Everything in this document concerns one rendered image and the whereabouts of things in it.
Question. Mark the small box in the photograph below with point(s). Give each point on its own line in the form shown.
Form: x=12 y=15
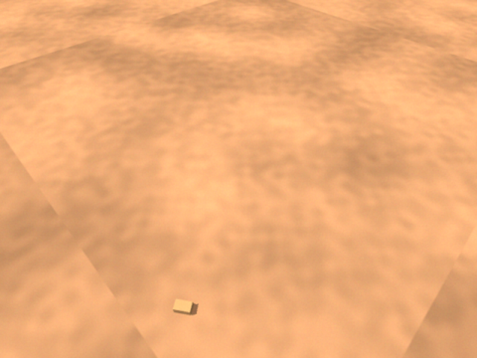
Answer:
x=184 y=307

